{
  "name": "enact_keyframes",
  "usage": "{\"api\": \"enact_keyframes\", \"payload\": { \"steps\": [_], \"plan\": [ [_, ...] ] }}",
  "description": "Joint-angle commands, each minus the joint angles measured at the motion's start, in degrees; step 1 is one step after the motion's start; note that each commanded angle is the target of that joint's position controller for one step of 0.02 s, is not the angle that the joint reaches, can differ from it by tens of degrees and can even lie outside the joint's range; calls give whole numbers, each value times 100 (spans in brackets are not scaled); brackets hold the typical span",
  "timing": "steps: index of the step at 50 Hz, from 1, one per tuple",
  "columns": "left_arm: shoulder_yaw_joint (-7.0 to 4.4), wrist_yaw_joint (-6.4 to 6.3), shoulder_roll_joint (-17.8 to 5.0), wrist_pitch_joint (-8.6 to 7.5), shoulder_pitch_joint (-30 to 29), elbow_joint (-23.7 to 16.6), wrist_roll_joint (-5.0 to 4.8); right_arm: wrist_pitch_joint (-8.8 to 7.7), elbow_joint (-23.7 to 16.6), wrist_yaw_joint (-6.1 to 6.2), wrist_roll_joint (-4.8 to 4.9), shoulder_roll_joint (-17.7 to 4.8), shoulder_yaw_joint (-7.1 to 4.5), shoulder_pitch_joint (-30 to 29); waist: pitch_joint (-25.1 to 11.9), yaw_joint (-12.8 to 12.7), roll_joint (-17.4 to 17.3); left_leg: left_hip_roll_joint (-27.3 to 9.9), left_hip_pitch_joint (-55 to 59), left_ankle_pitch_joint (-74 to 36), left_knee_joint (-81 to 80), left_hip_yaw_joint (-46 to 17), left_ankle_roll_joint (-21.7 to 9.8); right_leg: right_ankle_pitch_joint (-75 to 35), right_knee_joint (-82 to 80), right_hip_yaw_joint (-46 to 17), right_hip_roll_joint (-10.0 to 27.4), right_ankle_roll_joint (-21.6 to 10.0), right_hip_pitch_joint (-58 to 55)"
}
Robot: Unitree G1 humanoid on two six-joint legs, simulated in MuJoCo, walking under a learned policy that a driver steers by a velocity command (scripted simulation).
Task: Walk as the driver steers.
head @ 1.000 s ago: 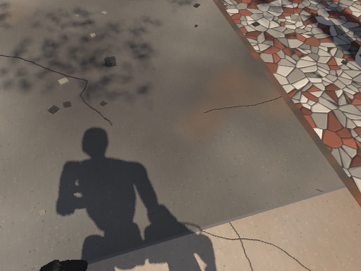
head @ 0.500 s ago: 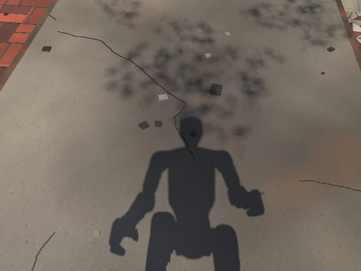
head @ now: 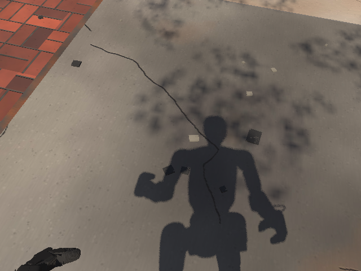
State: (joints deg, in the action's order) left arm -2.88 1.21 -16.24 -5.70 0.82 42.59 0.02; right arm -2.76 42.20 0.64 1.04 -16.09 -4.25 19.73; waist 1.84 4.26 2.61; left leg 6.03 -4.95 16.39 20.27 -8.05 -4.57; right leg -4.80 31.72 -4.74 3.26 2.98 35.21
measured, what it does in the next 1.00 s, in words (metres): walks ahead: right foot, then left foot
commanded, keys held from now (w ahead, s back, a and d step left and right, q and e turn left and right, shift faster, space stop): w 0.02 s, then no key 0.98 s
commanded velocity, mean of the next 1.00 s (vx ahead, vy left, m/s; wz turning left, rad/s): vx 0.13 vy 0.00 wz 0.09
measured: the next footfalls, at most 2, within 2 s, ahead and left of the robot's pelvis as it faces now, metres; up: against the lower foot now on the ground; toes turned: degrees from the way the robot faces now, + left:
right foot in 0.10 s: +0.25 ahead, -0.14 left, +0.00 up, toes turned +2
left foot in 0.46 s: +0.25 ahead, +0.11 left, +0.00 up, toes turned +1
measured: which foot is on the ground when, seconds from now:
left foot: down 0.00-0.12, up 0.14-0.44, down 0.46-1.00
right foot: up 0.00-0.08, down 0.10-1.00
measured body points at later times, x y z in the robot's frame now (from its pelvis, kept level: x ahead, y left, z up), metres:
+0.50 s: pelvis +0.18 -0.04 -0.01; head +0.20 -0.03 +0.44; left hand +0.28 +0.22 -0.14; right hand +0.34 -0.30 -0.11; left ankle +0.21 +0.11 -0.74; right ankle +0.21 -0.14 -0.74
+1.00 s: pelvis +0.22 -0.02 -0.01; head +0.23 -0.02 +0.44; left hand +0.30 +0.25 -0.14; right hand +0.35 -0.28 -0.13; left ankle +0.21 +0.11 -0.74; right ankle +0.21 -0.14 -0.74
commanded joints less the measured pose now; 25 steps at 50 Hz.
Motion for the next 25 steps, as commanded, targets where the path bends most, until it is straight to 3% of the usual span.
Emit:
{"api": "enact_keyframes", "payload": {
  "steps": [1, 3, 4, 5, 6, 7, 8, 9, 10, 11, 13, 15, 18, 21, 22, 23, 24, 25],
  "plan": [
    [-121, 80, -557, -157, -537, -493, -21, -33, -136, 44, 1, -828, -221, 293, -40, 35, -835, -1546, -60, -1307, -235, -1008, -719, 83, -319, 137, -140, -183, -471],
    [-178, 81, -681, -211, -248, -435, 55, 35, -103, 76, -40, -833, -227, 220, -69, -143, -992, -1557, 288, -2477, 293, -1079, -553, 510, -520, 266, -258, -396, -744],
    [-238, 61, -774, -251, 215, -299, 122, 61, -143, 87, -40, -777, -201, 94, -334, -410, -981, -1311, 354, -3435, 881, -927, -382, 190, -803, 440, -383, -553, -1386],
    [-293, 53, -999, -296, 804, -215, 233, 62, -257, 91, -89, -621, -131, 25, -1009, -671, -801, -984, -19, -3368, 1873, -716, -134, -1148, -520, 108, 103, -831, -2622],
    [-376, 42, -1373, -282, 1501, -120, 328, 27, -300, 96, -137, -344, -22, 611, -1987, -659, 324, -364, -1553, -1197, 3723, -387, 271, -2695, -88, -1291, 1323, -1593, -4762],
    [-367, 100, -1190, -162, 1900, 138, 141, 9, -113, 75, -30, -349, 10, 1290, -2647, -612, 1578, 148, -2652, 2209, 5223, -260, 562, -2444, -533, -3038, 2182, -2357, -5614],
    [-264, 122, -874, -93, 1690, 46, -35, 38, -64, 73, 38, -864, -103, 963, -2077, -728, 698, -144, -3034, 2061, 5703, -550, 606, -1396, -787, -2874, 2019, -2152, -5033],
    [-185, 96, -665, -27, 1276, -41, -7, 95, -200, 89, 47, -948, -133, 301, -1399, -739, 259, -353, -3195, 1714, 5703, -338, 643, -1076, -864, -2122, 1770, -1898, -4309],
    [-81, 94, -464, 7, 874, -61, 46, 160, -284, 106, -22, -882, -123, -77, -858, -616, -21, -556, -3099, 1483, 5303, -151, 683, -1333, -1035, -1517, 1475, -1775, -3468],
    [-22, 83, -332, 8, 632, -46, 82, 227, -345, 129, -97, -798, -131, -193, -694, -436, 16, -818, -2783, 1233, 4786, -73, 678, -1423, -1147, -1191, 1300, -1669, -2909],
    [1, 85, -322, 32, 402, 73, 145, 328, -267, 148, -93, -416, -48, 47, -611, -194, 363, -908, -1944, 996, 3759, 215, 750, -1839, -1362, -570, 898, -1565, -2172],
    [-41, 50, -489, 56, 321, 173, 146, 337, -255, 174, -113, -219, 30, 37, -811, -170, 483, -899, -1427, 702, 2832, 394, 818, -2445, -1356, -240, 826, -1619, -2066],
    [-74, 4, -650, 154, 415, 334, 70, 379, -206, 174, -100, -332, 26, -140, -1083, -278, 418, -875, -920, -183, 1961, 483, 797, -1778, -1385, -182, 890, -1600, -2217],
    [-10, 4, -587, 269, 297, 423, 11, 441, -173, 147, -147, -361, 4, -363, -770, -227, 305, -795, -341, -867, 943, 612, 633, 452, -1426, -193, 719, -1351, -1850],
    [43, 13, -464, 286, 388, 482, 3, 445, -211, 148, -208, -385, 3, -502, -608, -240, 230, -836, -167, -1091, 545, 542, 542, 1273, -1423, -202, 567, -1134, -1706],
    [103, 23, -324, 287, 549, 551, 52, 436, -304, 167, -262, -521, -10, -643, -502, -306, 29, -1139, 24, -1533, 338, 188, 420, 1970, -1338, -181, 402, -856, -1530],
    [113, 40, -307, 276, 824, 604, 139, 433, -385, 196, -237, -801, -53, -767, -465, -552, -419, -1459, 126, -1941, 445, -71, 268, 2588, -1154, 27, 54, -629, -1364],
    [125, 23, -231, 299, 1033, 649, 111, 437, -266, 185, -180, -860, -90, -876, -439, -731, -962, -1330, -349, -882, 503, -18, 148, 2554, -1116, 363, -221, -486, -1643]
  ]
}}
